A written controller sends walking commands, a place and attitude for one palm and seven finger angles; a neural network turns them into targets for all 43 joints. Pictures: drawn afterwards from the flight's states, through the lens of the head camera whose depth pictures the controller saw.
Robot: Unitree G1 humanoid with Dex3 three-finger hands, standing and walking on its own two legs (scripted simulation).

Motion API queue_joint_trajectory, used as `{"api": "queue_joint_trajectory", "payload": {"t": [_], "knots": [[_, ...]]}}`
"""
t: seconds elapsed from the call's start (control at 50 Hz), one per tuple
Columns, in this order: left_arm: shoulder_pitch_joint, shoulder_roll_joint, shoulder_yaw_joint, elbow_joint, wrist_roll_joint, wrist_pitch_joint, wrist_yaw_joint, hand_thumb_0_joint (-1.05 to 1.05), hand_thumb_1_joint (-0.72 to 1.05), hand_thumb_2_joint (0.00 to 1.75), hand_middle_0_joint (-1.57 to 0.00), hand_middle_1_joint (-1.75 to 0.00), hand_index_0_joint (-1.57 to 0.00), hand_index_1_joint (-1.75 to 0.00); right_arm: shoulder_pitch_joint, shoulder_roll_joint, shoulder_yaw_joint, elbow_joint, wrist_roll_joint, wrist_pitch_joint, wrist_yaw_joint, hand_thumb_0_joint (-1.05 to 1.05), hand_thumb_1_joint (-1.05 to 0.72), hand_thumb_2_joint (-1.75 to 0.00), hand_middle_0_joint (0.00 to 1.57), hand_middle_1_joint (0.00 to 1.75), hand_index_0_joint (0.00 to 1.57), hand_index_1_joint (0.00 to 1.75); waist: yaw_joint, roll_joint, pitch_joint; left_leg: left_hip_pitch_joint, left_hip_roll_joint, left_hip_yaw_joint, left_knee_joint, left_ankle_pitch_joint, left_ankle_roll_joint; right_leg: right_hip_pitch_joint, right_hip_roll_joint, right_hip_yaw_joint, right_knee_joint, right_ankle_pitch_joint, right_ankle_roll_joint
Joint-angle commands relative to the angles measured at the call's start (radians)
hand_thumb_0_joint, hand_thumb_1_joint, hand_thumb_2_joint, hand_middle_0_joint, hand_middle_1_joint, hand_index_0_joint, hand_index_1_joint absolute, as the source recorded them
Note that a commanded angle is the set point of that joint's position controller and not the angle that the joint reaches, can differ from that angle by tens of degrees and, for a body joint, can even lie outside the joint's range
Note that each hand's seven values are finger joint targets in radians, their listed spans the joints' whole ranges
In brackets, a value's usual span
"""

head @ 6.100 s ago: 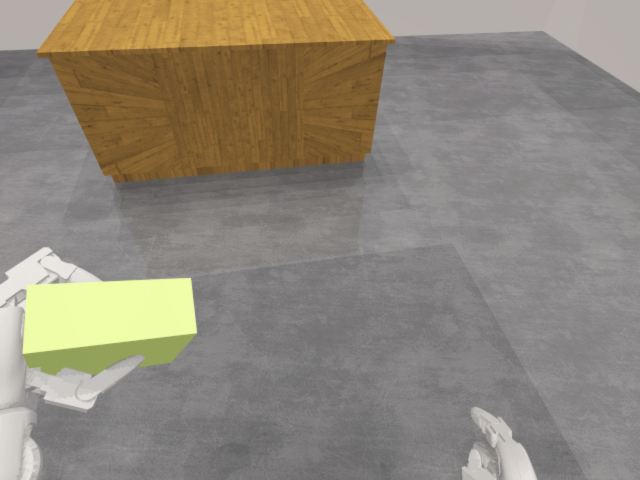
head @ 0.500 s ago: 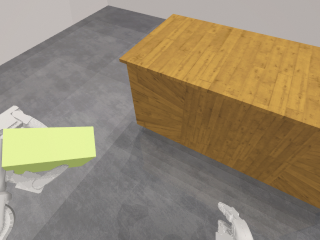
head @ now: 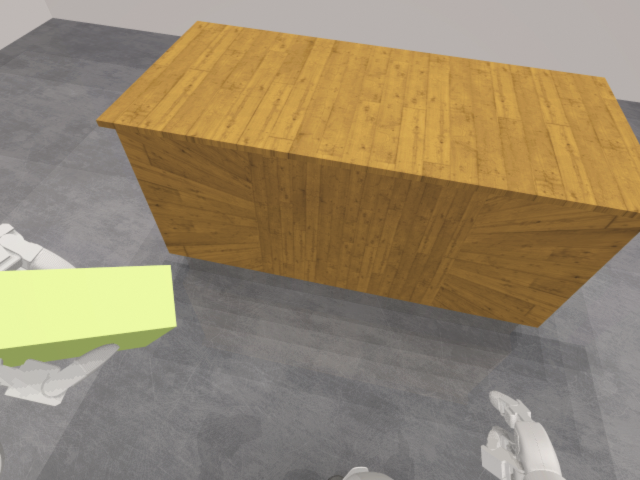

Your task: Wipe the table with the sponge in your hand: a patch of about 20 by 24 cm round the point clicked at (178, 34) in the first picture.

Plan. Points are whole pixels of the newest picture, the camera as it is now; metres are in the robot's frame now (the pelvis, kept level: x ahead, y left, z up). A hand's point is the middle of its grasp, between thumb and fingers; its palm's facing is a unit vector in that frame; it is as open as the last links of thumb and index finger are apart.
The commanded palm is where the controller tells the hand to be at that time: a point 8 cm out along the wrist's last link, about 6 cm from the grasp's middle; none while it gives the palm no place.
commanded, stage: turn to face it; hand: left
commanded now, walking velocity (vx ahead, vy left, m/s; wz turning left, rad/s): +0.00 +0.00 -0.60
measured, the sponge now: (108, 314) +0.22 +0.22 +0.15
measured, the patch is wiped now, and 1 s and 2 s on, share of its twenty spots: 0.00 0.00 0.00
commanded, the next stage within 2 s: take the last steps up to it in 0.88 s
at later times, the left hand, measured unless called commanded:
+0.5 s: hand (267, 344) +0.20 +0.07 +0.17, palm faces +0.00 -0.81 -0.59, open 9.6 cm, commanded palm +0.16 +0.14 +0.19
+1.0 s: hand (313, 431) +0.14 +0.03 +0.18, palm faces +0.01 -0.90 -0.44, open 9.6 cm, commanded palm +0.11 +0.09 +0.19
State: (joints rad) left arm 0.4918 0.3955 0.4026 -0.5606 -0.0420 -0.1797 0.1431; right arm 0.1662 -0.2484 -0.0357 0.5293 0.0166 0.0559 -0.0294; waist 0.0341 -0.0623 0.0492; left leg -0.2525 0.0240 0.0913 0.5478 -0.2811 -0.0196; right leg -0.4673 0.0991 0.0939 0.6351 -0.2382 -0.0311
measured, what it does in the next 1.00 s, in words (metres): walks backwards, turning right: right foot, then left foot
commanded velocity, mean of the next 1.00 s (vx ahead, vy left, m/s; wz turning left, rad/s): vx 0.01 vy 0.01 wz -0.39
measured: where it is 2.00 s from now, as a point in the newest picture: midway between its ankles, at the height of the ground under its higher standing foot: outside the picture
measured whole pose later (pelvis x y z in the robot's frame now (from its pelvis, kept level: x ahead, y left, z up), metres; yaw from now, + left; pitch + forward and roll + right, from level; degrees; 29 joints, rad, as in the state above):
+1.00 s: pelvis -0.17 -0.08 -0.01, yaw -29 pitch -2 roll -1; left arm 0.39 0.36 0.34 -0.46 -0.01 -0.19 0.14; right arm 0.20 -0.14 0.04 0.56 0.02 -0.08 -0.01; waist 0.05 0.07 0.06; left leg -0.30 0.19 0.11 0.67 -0.33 -0.08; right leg -0.29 0.00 -0.09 0.61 -0.28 0.02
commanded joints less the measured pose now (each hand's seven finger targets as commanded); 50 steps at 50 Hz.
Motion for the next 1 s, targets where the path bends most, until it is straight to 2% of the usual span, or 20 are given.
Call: {"api": "queue_joint_trajectory", "payload": {"t": [0.0, 0.08, 0.16, 0.22, 0.24, 0.26, 0.28, 0.32, 0.4, 0.56, 0.64, 0.66, 0.68, 0.7, 0.72, 0.76, 0.8, 0.92, 0.96, 0.98], "knots": [[-0.154, 0.182, 0.092, -0.249, 0.027, -0.088, 0.016, 0.00, 0.10, 1.30, -1.20, -1.60, -1.20, -1.60, -0.080, -0.057, -0.006, -0.152, -0.016, -0.086, -0.008, 0.00, -0.90, -0.90, 0.20, 0.30, 0.20, 0.30, -0.006, 0.324, -0.054, -0.067, 0.452, -0.283, -0.309, 0.016, 0.194, -0.104, -0.099, -0.010, 0.612, -0.234, 0.071], [-0.216, 0.115, 0.009, -0.244, 0.023, -0.071, 0.009, 0.00, 0.10, 1.30, -1.20, -1.60, -1.20, -1.60, -0.037, -0.084, -0.018, -0.136, 0.006, -0.113, 0.017, 0.00, -0.90, -0.90, 0.20, 0.30, 0.20, 0.30, -0.006, 0.338, -0.002, 0.006, 0.334, 0.028, -0.219, 0.216, 0.099, -0.060, -0.131, -0.145, 0.356, -0.183, 0.095], [-0.196, 0.117, 0.023, -0.151, 0.013, -0.066, 0.011, 0.00, 0.10, 1.30, -1.20, -1.60, -1.20, -1.60, -0.001, -0.093, -0.018, -0.132, 0.000, -0.142, 0.025, 0.00, -0.90, -0.90, 0.20, 0.30, 0.20, 0.30, -0.027, 0.316, -0.051, 0.042, 0.341, 0.036, -0.141, 0.297, 0.063, 0.106, -0.091, -0.227, 0.089, -0.183, 0.101], [-0.160, 0.136, 0.057, -0.136, 0.011, -0.064, 0.007, 0.00, 0.10, 1.30, -1.20, -1.60, -1.20, -1.60, 0.011, -0.091, -0.018, -0.131, 0.000, -0.149, 0.032, 0.00, -0.90, -0.90, 0.20, 0.30, 0.20, 0.30, -0.022, 0.276, -0.116, 0.046, 0.302, 0.077, 0.046, 0.288, 0.012, 0.272, -0.082, -0.241, -0.144, 0.010, 0.083], [-0.157, 0.163, 0.079, -0.146, 0.014, -0.070, 0.009, 0.00, 0.10, 1.30, -1.20, -1.60, -1.20, -1.60, 0.020, -0.076, -0.018, -0.128, 0.006, -0.146, 0.037, 0.00, -0.90, -0.90, 0.20, 0.30, 0.20, 0.30, -0.026, 0.149, -0.153, 0.012, 0.253, 0.097, 0.191, 0.204, -0.015, 0.342, -0.154, -0.155, -0.218, 0.154, 0.046], [-0.136, 0.217, 0.121, -0.154, 0.015, -0.079, 0.016, 0.00, 0.10, 1.30, -1.20, -1.60, -1.20, -1.60, 0.001, -0.043, -0.009, -0.142, 0.005, -0.142, 0.033, 0.00, -0.90, -0.90, 0.20, 0.30, 0.20, 0.30, -0.017, -0.103, -0.181, -0.183, 0.141, 0.102, 0.387, -0.152, -0.054, 0.481, -0.310, 0.098, -0.217, 0.563, -0.043], [-0.049, 0.256, 0.187, -0.113, 0.011, -0.077, 0.027, 0.00, 0.10, 1.30, -1.20, -1.60, -1.20, -1.60, -0.043, -0.040, 0.004, -0.153, -0.007, -0.133, 0.029, 0.00, -0.90, -0.90, 0.20, 0.30, 0.20, 0.30, 0.005, -0.213, -0.206, -0.356, 0.059, 0.014, 0.573, -0.388, -0.073, 0.515, -0.428, 0.278, -0.196, 0.879, -0.123], [0.032, 0.234, 0.184, -0.168, -0.022, -0.060, 0.015, 0.00, 0.10, 1.30, -1.20, -1.60, -1.20, -1.60, -0.059, -0.040, -0.011, -0.160, 0.013, -0.099, 0.029, 0.00, -0.90, -0.90, 0.20, 0.30, 0.20, 0.30, -0.013, -0.183, -0.234, -0.360, 0.098, -0.127, 0.707, -0.258, -0.070, 0.485, -0.407, 0.260, -0.196, 0.697, -0.116], [0.136, 0.214, 0.232, -0.219, -0.031, -0.084, 0.026, 0.00, 0.10, 1.30, -1.20, -1.60, -1.20, -1.60, -0.116, -0.018, 0.005, -0.132, 0.001, -0.040, 0.026, 0.00, -0.90, -0.90, 0.20, 0.30, 0.20, 0.30, -0.021, -0.019, -0.258, -0.333, 0.080, -0.100, 0.631, -0.161, -0.080, 0.444, -0.335, 0.152, -0.206, 0.513, -0.123], [0.093, 0.181, 0.164, -0.194, -0.024, -0.071, 0.034, 0.00, 0.10, 1.30, -1.20, -1.60, -1.20, -1.60, -0.077, -0.077, -0.026, -0.123, -0.002, -0.064, 0.004, 0.00, -0.90, -0.90, 0.20, 0.30, 0.20, 0.30, -0.003, -0.049, -0.213, -0.122, 0.017, -0.068, 0.246, -0.204, -0.036, 0.269, -0.334, 0.286, -0.333, 0.120, -0.142], [0.034, 0.160, 0.117, -0.178, -0.008, -0.068, 0.027, 0.00, 0.10, 1.30, -1.20, -1.60, -1.20, -1.60, -0.042, -0.083, -0.021, -0.111, -0.002, -0.066, -0.002, 0.00, -0.90, -0.90, 0.20, 0.30, 0.20, 0.30, -0.023, -0.014, -0.202, 0.088, 0.008, -0.042, -0.047, -0.122, -0.003, 0.140, -0.272, 0.256, -0.344, -0.062, -0.068], [0.001, 0.157, 0.103, -0.194, -0.005, -0.072, 0.023, 0.00, 0.10, 1.30, -1.20, -1.60, -1.20, -1.60, -0.033, -0.092, -0.024, -0.112, -0.005, -0.070, -0.007, 0.00, -0.90, -0.90, 0.20, 0.30, 0.20, 0.30, -0.030, 0.029, -0.193, 0.143, 0.042, -0.059, -0.139, -0.110, 0.016, 0.101, -0.233, 0.225, -0.304, -0.090, -0.039], [-0.036, 0.159, 0.092, -0.222, -0.004, -0.079, 0.018, 0.00, 0.10, 1.30, -1.20, -1.60, -1.20, -1.60, -0.039, -0.107, -0.027, -0.123, -0.008, -0.078, -0.015, 0.00, -0.90, -0.90, 0.20, 0.30, 0.20, 0.30, -0.031, 0.121, -0.149, 0.164, 0.152, -0.172, -0.235, -0.143, 0.062, 0.014, -0.167, 0.171, -0.196, -0.134, -0.008], [-0.060, 0.155, 0.094, -0.236, 0.006, -0.092, 0.014, 0.00, 0.10, 1.30, -1.20, -1.60, -1.20, -1.60, -0.059, -0.116, -0.025, -0.131, -0.012, -0.087, -0.019, 0.00, -0.90, -0.90, 0.20, 0.30, 0.20, 0.30, -0.015, 0.315, -0.117, 0.174, 0.316, -0.321, -0.281, -0.048, 0.133, -0.087, -0.066, 0.048, 0.005, -0.183, 0.034], [-0.076, 0.166, 0.092, -0.232, 0.021, -0.095, 0.020, 0.00, 0.10, 1.30, -1.20, -1.60, -1.20, -1.60, -0.052, -0.088, -0.019, -0.131, -0.006, -0.104, -0.021, 0.00, -0.90, -0.90, 0.20, 0.30, 0.20, 0.30, -0.016, 0.350, -0.115, 0.096, 0.419, -0.363, -0.297, 0.090, 0.190, -0.084, -0.059, -0.055, 0.275, -0.233, 0.057], [-0.093, 0.155, 0.085, -0.181, 0.030, -0.087, 0.014, 0.00, 0.10, 1.30, -1.20, -1.60, -1.20, -1.60, -0.050, -0.067, -0.018, -0.109, -0.010, -0.123, -0.017, 0.00, -0.90, -0.90, 0.20, 0.30, 0.20, 0.30, -0.017, 0.298, -0.051, -0.116, 0.388, -0.229, -0.289, 0.047, 0.195, -0.009, -0.089, -0.039, 0.498, -0.192, 0.067], [-0.151, 0.111, 0.027, -0.176, 0.027, -0.078, 0.005, 0.00, 0.10, 1.30, -1.20, -1.60, -1.20, -1.60, -0.041, -0.085, -0.022, -0.099, -0.003, -0.143, -0.009, 0.00, -0.90, -0.90, 0.20, 0.30, 0.20, 0.30, -0.018, 0.297, 0.000, -0.084, 0.333, -0.090, -0.229, 0.160, 0.150, -0.030, -0.111, -0.098, 0.378, -0.205, 0.077], [-0.221, 0.102, 0.007, -0.098, 0.026, -0.064, 0.011, 0.00, 0.10, 1.30, -1.20, -1.60, -1.20, -1.60, -0.015, -0.091, -0.013, -0.085, 0.003, -0.181, 0.002, 0.00, -0.90, -0.90, 0.20, 0.30, 0.20, 0.30, -0.030, 0.269, -0.060, -0.042, 0.271, -0.033, -0.042, 0.195, 0.058, 0.244, -0.078, -0.227, -0.108, -0.057, 0.085], [-0.228, 0.150, 0.047, -0.086, 0.031, -0.071, 0.012, 0.00, 0.10, 1.30, -1.20, -1.60, -1.20, -1.60, -0.008, -0.063, -0.012, -0.080, 0.006, -0.181, 0.005, 0.00, -0.90, -0.90, 0.20, 0.30, 0.20, 0.30, -0.042, 0.044, -0.102, -0.098, 0.168, 0.020, 0.187, 0.002, 0.003, 0.321, -0.220, -0.064, -0.242, 0.179, 0.021], [-0.173, 0.197, 0.087, -0.057, 0.036, -0.068, 0.018, 0.00, 0.10, 1.30, -1.20, -1.60, -1.20, -1.60, -0.036, -0.039, -0.003, -0.097, 0.002, -0.175, 0.004, 0.00, -0.90, -0.90, 0.20, 0.30, 0.20, 0.30, -0.033, -0.158, -0.127, -0.259, 0.043, 0.025, 0.386, -0.263, -0.025, 0.366, -0.398, 0.223, -0.286, 0.359, -0.078]]}}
